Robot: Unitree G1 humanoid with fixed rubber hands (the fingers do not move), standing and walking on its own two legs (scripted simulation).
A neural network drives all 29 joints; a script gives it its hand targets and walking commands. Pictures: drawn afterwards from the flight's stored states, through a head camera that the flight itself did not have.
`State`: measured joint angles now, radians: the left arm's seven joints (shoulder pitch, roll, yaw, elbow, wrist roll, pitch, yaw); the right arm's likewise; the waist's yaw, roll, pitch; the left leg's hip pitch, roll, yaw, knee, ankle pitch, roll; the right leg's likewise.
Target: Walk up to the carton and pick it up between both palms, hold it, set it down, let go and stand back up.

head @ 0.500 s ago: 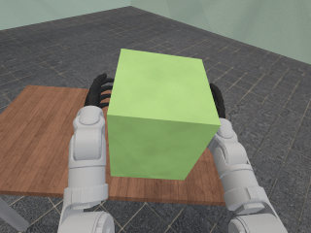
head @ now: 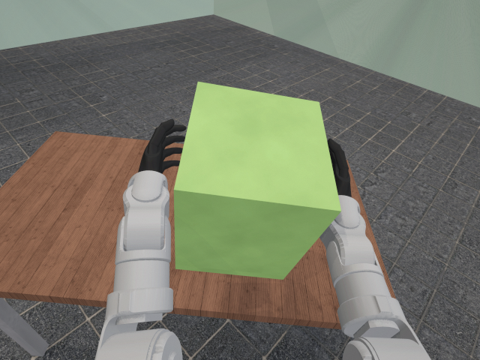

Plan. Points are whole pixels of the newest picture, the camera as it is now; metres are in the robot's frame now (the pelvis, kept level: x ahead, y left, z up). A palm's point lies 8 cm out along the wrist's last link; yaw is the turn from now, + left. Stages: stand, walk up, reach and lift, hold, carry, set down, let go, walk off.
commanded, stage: set down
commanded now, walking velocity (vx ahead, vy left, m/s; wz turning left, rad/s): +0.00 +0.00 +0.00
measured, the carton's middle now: (244, 189) +0.38 +0.01 +0.12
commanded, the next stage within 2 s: none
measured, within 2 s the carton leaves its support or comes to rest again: neither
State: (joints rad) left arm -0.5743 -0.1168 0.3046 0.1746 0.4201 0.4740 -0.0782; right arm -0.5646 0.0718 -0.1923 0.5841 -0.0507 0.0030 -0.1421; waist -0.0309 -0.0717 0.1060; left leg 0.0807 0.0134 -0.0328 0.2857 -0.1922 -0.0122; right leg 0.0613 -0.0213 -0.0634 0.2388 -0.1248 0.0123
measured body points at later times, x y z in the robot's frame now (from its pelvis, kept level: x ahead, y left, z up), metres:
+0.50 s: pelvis +0.01 +0.00 +0.00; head +0.02 +0.03 +0.45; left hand +0.40 +0.13 +0.12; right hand +0.39 -0.16 +0.12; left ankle -0.01 +0.13 -0.75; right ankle +0.02 -0.13 -0.75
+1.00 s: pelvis +0.01 -0.01 +0.00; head +0.02 +0.01 +0.45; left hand +0.41 +0.11 +0.09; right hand +0.39 -0.18 +0.08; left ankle -0.01 +0.13 -0.75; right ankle +0.02 -0.13 -0.75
